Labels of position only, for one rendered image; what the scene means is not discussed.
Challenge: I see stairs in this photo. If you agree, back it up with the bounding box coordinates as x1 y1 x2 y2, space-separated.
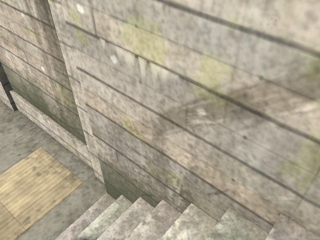
55 193 320 240

